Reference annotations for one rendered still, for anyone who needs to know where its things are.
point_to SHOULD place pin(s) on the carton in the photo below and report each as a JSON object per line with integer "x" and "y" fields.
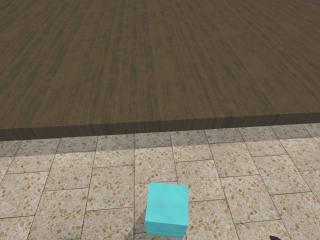
{"x": 167, "y": 211}

